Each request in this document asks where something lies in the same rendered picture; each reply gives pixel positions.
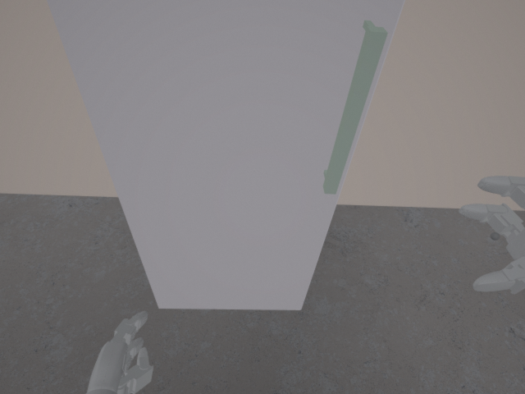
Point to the fridge door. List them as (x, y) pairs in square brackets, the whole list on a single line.
[(217, 119)]

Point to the left robot hand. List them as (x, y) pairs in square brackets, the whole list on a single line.
[(115, 357)]

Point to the right robot hand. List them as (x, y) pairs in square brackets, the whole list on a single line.
[(506, 223)]

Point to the handle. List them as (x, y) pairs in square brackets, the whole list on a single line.
[(370, 52)]

